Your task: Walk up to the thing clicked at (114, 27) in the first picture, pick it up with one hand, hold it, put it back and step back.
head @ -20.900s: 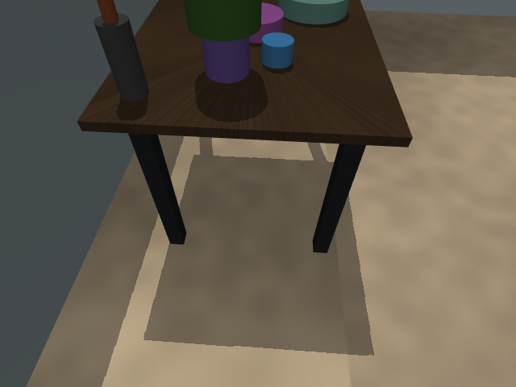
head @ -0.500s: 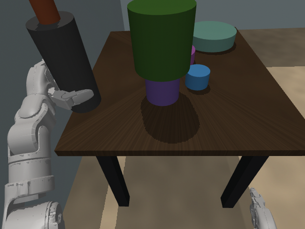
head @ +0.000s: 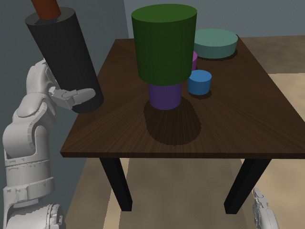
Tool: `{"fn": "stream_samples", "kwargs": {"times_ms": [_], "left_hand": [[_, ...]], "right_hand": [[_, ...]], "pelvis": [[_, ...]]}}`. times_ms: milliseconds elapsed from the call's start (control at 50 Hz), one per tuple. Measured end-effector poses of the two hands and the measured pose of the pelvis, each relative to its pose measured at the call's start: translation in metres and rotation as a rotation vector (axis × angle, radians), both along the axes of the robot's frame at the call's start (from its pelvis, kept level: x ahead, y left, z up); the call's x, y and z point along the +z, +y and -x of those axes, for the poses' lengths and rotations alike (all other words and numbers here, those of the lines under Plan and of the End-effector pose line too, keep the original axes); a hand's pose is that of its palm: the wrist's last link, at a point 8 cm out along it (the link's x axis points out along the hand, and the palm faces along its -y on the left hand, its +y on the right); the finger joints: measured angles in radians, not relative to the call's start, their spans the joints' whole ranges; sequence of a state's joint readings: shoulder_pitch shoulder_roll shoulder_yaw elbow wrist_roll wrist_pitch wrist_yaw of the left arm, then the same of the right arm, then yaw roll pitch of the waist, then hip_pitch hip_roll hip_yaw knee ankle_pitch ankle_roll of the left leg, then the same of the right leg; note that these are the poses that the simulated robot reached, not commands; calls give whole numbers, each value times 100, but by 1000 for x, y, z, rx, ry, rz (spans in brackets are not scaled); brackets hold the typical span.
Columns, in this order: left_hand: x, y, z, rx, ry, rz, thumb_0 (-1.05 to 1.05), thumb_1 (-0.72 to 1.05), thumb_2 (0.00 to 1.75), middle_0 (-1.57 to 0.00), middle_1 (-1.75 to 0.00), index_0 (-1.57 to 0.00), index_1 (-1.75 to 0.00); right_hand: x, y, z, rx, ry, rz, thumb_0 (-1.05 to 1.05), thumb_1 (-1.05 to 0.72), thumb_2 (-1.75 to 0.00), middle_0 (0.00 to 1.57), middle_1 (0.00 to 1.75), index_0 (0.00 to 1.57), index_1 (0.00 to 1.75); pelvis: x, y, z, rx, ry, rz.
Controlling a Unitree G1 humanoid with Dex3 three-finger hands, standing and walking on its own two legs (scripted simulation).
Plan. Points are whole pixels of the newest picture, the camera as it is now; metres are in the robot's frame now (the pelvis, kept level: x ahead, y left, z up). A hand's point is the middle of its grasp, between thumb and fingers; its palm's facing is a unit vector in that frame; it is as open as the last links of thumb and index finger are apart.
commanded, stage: hold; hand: left
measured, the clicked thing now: (66, 51) +0.35 +0.16 +0.33
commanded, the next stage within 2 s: none
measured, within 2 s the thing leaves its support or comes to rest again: neither
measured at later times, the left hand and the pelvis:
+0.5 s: hand (69, 74) +0.35 +0.17 +0.29, palm faces +0.15 -0.99 +0.02, open 11.2 cm; pelvis +0.00 +0.00 +0.00, yaw +0 degrees
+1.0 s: hand (68, 76) +0.34 +0.17 +0.29, palm faces +0.16 -0.99 +0.03, open 11.2 cm; pelvis -0.01 +0.01 +0.00, yaw +0 degrees
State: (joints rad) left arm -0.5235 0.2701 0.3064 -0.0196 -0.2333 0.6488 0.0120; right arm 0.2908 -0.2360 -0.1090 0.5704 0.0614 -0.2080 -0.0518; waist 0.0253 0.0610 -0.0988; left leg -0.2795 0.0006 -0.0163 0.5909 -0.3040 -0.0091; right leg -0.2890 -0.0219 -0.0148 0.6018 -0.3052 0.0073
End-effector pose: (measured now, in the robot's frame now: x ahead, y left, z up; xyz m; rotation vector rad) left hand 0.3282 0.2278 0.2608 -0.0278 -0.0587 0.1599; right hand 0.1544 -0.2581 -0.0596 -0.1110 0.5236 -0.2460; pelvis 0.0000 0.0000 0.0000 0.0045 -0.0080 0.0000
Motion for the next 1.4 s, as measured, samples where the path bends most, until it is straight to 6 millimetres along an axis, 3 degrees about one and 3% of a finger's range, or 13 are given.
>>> {"fn": "stream_samples", "kwargs": {"times_ms": [680,980,1260,1400], "left_hand": [[34,-4,14,-6,-14,-9,-1,-61,92,-72,-113,-75,-113],[24,-4,20,-7,9,-2,-1,-61,92,-72,-114,-75,-113],[37,-10,25,-15,-15,-10,-1,-61,92,-72,-114,-74,-114],[26,-11,26,-14,17,3,-1,-61,93,-72,-114,-74,-114]], "right_hand": [[-4,3,-2,2,-14,-27,-1,53,-5,6,5,6,5],[-4,3,5,-4,-15,-30,-1,53,-5,6,5,6,5],[-2,4,6,-4,-44,-32,-1,53,-5,5,5,5,5],[-1,5,10,0,-54,-42,-1,53,-5,6,5,6,5]], "pelvis": [[1,5,2,-1,-10,1],[1,5,9,-2,-14,2],[1,5,14,-2,-21,2],[1,3,16,-2,-22,0]]}}
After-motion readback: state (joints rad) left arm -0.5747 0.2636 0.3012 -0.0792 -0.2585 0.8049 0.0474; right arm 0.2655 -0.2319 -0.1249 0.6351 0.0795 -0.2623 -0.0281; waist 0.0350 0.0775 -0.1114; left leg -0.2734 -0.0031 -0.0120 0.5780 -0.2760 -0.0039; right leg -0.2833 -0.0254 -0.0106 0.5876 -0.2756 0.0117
